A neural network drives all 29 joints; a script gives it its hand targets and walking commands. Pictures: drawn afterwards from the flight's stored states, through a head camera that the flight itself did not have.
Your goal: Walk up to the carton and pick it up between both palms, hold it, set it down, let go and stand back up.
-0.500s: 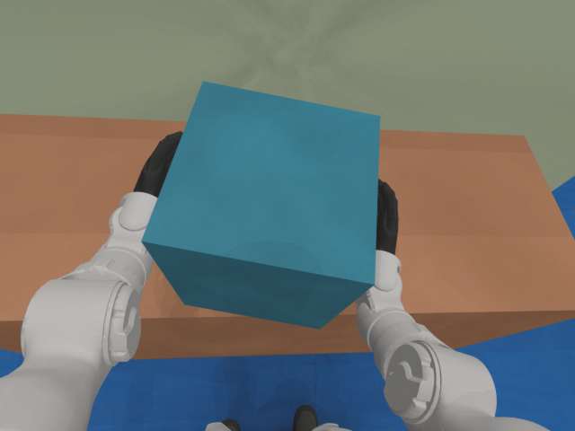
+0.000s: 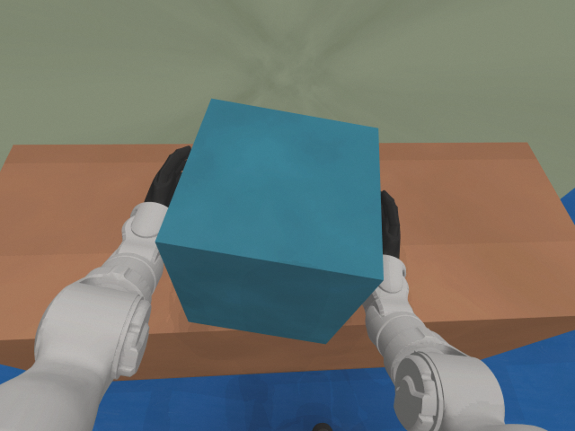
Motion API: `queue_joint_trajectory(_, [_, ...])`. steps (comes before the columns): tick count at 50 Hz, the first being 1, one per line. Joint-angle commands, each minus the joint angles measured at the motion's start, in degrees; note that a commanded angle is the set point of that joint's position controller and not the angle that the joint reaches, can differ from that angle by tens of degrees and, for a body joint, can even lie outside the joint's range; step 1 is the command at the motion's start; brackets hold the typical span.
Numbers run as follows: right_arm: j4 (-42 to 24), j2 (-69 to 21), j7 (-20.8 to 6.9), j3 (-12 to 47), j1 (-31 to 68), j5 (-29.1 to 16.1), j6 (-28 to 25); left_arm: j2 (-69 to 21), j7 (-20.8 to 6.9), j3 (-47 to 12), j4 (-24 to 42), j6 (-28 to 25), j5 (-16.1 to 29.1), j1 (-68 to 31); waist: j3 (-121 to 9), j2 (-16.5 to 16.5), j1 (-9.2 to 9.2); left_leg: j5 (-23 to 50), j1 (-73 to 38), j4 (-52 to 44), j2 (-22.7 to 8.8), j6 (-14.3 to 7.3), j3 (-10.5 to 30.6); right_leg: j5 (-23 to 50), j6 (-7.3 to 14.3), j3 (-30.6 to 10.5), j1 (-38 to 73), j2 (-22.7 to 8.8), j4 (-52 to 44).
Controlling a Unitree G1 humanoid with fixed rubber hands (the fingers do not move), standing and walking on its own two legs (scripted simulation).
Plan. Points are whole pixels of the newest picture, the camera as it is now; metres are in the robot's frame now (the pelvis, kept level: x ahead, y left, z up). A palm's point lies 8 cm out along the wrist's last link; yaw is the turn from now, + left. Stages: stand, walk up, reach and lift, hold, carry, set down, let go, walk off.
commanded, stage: reach and lift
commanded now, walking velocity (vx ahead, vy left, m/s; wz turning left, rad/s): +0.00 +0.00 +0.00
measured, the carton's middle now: (274, 234) +0.40 +0.01 -0.02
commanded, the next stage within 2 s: none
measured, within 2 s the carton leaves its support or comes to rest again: neither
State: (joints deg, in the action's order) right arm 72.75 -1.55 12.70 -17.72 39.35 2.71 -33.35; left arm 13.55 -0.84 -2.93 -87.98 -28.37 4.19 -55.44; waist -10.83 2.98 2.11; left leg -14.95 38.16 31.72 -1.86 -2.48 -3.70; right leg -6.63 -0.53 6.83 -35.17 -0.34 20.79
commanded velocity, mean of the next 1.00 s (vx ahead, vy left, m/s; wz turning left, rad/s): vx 0.00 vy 0.00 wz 0.00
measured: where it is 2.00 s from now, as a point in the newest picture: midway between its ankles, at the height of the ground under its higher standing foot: outside the picture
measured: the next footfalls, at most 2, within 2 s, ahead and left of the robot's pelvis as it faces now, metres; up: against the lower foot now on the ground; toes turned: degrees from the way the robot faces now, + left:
none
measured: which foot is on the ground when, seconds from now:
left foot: down 0.00-1.00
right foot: down 0.00-1.00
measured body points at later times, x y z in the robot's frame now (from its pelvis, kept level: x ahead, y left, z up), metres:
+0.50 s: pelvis -0.01 -0.01 +0.01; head -0.01 +0.01 +0.46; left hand +0.42 +0.16 +0.13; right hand +0.38 -0.17 +0.11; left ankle -0.02 +0.08 -0.73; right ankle +0.01 -0.14 -0.73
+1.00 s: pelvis -0.03 -0.04 +0.02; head -0.04 -0.02 +0.47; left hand +0.39 +0.15 +0.15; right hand +0.37 -0.19 +0.12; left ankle -0.02 +0.08 -0.73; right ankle +0.01 -0.14 -0.73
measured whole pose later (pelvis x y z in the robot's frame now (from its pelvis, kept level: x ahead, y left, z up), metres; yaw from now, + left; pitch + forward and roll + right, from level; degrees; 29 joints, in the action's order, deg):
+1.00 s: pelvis -0.03 -0.04 +0.02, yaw +1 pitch +2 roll +0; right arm 45.1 0.6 8.9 -12.7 36.2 0.4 1.5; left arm 7.0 0.1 12.7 -45.6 10.3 -5.3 -43.5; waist -3.4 -1.3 0.7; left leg -7.9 11.7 17.9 -1.2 -0.5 -3.7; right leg -3.8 1.5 6.3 -12.1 0.0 14.1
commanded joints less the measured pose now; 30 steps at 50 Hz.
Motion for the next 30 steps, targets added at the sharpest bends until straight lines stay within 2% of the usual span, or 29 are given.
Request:
queue_joint_trajectory(1, [-16.7,-39.0,-9.4,24.7,36.2,5.6,1.1,-41.5,-5.3,-9.7,18.7,-4.7,-1.9,-26.9,-44.9,4.5,1.26,42.5,-24.8,2.3,1.5,7.2,6.4,29.6,0.9,-3.9,23.8,3.9,5.5])
queue_joint_trajectory(5, [-25.1,-40.8,-9.3,30.8,36.0,3.2,5.3,-44.4,-4.8,-13.3,24.6,-3.1,0.1,-26.2,-43.8,2.6,2.69,41.6,-24.2,1.8,1.8,6.4,7.9,30.3,0.3,-4.6,27.0,3.9,5.9])
queue_joint_trajectory(10, [-34.5,-43.2,-8.5,37.8,35.4,-0.6,13.3,-46.3,-4.4,-16.8,34.0,1.1,2.3,-27.5,-38.8,0.5,4.41,37.1,-23.2,-0.1,2.6,5.3,9.4,26.8,0.2,-5.8,30.0,3.3,5.2])
queue_joint_trajectory(15, [-37.5,-42.3,-7.3,38.8,35.7,-4.8,22.0,-45.6,-5.1,-15.5,39.3,8.3,1.7,-29.4,-29.1,0.0,5.02,31.9,-25.1,-3.7,3.0,4.5,9.4,19.8,1.1,-6.4,30.8,2.3,2.1])
queue_joint_trajectory(20, [-34.9,-40.0,-7.1,34.3,35.4,-7.1,27.3,-45.7,-6.9,-10.3,38.9,15.0,-1.4,-28.7,-21.5,1.8,3.57,27.5,-29.2,-7.9,2.5,4.6,8.0,11.5,2.5,-6.4,30.3,1.5,-1.8])
queue_joint_trajectory(26, [-31.6,-35.9,-9.3,26.7,39.0,-5.9,28.0,-47.2,-7.9,-4.6,37.7,19.6,-4.7,-29.8,-17.0,3.9,1.73,21.7,-33.2,-11.6,1.3,5.4,6.3,5.5,3.1,-5.2,30.5,1.6,-4.5])
queue_joint_trajectory(27, [-30.1,-33.5,-9.5,26.1,34.7,-5.1,27.3,-47.2,-7.6,-1.3,39.4,21.2,-6.9,-24.3,-18.6,4.2,0.24,30.7,-38.3,-11.0,1.2,6.5,6.0,9.6,2.8,-4.0,30.1,2.7,-4.3])
queue_joint_trajectory(28, [-31.4,-32.4,-9.7,26.0,35.9,-5.4,26.6,-46.4,-7.9,-0.3,38.8,22.5,-8.1,-22.4,-18.8,4.0,-0.89,31.6,-39.8,-10.6,1.3,6.7,5.3,8.2,2.7,-3.5,30.1,3.3,-5.8])
queue_joint_trajectory(29, [-32.1,-31.3,-10.0,25.7,37.8,-5.2,26.5,-46.1,-8.0,1.3,38.0,24.0,-9.3,-21.8,-17.6,3.3,-1.82,28.9,-39.5,-11.2,1.5,6.4,4.6,5.1,2.8,-3.1,30.1,3.4,-6.7])
queue_joint_trajectory(30, [-34.3,-32.0,-10.2,25.8,39.3,-5.0,26.2,-45.7,-7.8,0.7,40.6,24.5,-8.7,-23.0,-20.5,2.4,-2.04,30.4,-38.9,-10.9,1.6,6.1,4.3,6.9,2.4,-3.2,30.2,3.4,-6.2])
